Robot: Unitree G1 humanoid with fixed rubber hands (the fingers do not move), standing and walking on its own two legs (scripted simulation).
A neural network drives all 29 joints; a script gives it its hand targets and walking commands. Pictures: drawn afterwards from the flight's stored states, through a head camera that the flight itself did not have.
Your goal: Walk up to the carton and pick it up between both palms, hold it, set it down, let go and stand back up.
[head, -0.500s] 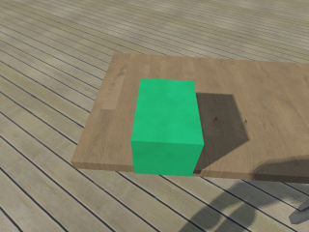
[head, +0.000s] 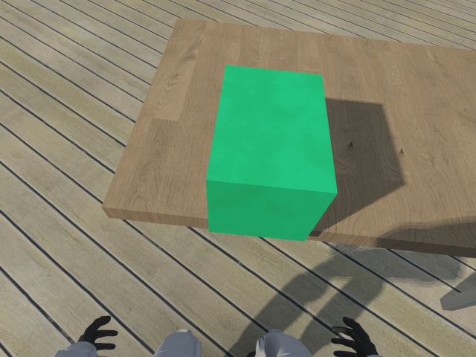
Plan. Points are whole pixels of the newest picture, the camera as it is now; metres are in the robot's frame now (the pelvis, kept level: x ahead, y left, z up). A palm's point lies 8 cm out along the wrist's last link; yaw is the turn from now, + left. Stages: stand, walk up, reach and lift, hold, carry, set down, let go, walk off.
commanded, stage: reach and lift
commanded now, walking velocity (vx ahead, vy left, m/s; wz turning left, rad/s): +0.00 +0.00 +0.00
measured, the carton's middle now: (265, 153) +0.47 -0.04 +0.03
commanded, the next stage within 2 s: none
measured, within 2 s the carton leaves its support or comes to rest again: neither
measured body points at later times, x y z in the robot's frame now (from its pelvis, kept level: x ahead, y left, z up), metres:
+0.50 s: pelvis +0.00 -0.02 +0.03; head +0.06 -0.01 +0.47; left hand +0.16 +0.23 -0.08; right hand +0.15 -0.22 -0.08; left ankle +0.01 +0.12 -0.70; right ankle +0.03 -0.09 -0.70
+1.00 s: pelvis +0.01 +0.00 +0.05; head +0.00 +0.02 +0.49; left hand +0.17 +0.21 -0.04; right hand +0.16 -0.22 -0.03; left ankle +0.01 +0.12 -0.70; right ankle +0.03 -0.09 -0.70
